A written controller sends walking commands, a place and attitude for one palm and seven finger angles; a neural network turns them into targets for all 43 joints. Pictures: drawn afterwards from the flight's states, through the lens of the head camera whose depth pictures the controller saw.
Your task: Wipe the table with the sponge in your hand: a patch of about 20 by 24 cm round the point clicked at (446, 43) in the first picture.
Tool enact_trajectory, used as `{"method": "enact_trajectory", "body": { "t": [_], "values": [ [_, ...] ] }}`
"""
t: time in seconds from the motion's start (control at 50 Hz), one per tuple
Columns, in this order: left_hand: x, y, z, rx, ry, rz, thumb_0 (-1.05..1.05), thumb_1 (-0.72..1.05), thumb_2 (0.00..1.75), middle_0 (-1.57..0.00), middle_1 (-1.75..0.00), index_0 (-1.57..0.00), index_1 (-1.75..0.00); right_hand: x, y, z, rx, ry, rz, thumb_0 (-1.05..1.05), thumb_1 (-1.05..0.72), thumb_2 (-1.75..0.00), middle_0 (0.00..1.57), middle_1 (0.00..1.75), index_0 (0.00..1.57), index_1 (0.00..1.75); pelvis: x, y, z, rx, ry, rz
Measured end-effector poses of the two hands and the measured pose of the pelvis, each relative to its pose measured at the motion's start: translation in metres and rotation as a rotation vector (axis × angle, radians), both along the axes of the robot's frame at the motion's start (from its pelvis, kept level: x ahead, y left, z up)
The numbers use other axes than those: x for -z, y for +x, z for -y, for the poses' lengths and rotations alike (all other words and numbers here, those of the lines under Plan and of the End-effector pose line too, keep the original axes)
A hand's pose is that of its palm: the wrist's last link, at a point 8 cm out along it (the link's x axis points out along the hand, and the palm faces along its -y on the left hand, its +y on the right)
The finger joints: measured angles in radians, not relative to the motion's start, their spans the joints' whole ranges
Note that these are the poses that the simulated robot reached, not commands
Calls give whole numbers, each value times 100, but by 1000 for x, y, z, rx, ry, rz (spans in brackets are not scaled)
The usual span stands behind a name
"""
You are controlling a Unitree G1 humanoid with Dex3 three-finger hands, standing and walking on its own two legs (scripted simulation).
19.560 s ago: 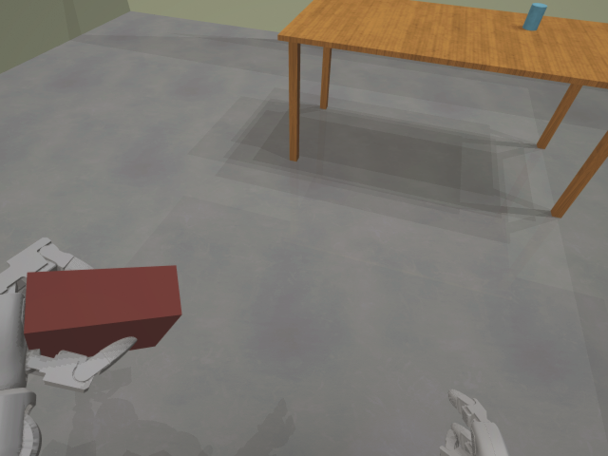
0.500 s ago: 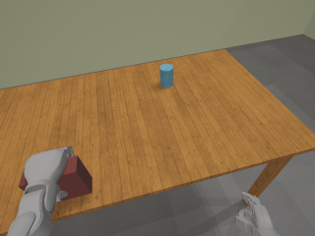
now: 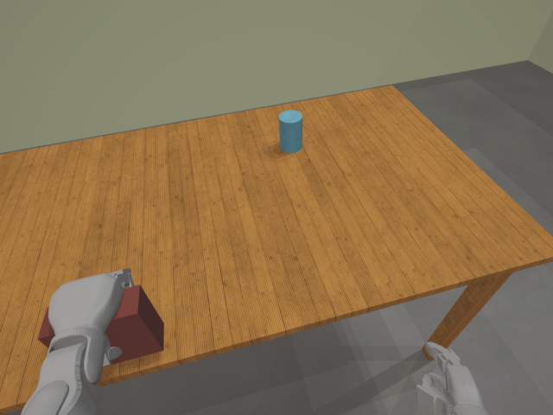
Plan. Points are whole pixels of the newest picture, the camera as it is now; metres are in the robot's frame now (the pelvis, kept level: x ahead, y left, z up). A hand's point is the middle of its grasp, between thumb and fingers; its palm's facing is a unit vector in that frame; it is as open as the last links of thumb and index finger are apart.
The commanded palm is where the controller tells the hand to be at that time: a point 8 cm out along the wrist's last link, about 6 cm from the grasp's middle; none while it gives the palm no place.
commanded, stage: lower the sponge onto the table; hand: left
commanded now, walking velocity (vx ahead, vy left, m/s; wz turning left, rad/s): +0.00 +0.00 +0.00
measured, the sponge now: (113, 336) +0.21 +0.30 -0.03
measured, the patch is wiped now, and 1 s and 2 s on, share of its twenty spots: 0.00 0.05 0.30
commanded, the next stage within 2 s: wipe forward along the first lane in 0.82 s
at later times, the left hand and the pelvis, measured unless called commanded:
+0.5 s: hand (116, 319) +0.23 +0.30 -0.01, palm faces -0.10 -0.07 -0.99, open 9.3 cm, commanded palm +0.21 +0.30 +0.05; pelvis +0.00 +0.00 +0.00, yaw +0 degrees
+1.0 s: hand (117, 322) +0.23 +0.30 -0.02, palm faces -0.08 -0.05 -1.00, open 9.3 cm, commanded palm +0.21 +0.30 +0.02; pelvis -0.01 +0.00 -0.01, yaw +0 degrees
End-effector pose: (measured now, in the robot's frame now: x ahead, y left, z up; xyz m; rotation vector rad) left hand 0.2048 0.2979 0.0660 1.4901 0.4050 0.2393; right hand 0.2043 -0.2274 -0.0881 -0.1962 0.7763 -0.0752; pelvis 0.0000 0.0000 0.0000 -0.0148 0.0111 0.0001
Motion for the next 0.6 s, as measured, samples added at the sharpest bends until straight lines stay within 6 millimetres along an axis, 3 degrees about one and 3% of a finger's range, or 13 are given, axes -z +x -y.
{"method": "enact_trajectory", "body": {
  "t": [0.34, 0.6],
  "values": [
    [13, 13, 0, -6, 10, 0, -1, -43, 104, -80, -139, -81, -138, 8, -12, -4, 20, 13, -35, 1, -90, -90, 20, 30, 20, 30, 3, -2, -2, -1, -2, -24],
    [25, 9, 2, 6, 10, -4, -1, -43, 104, -80, -139, -81, -138, 14, -21, 5, 41, -4, -71, 1, -90, -90, 20, 30, 20, 30, 6, -1, -4, 2, -4, -43]
  ]
}}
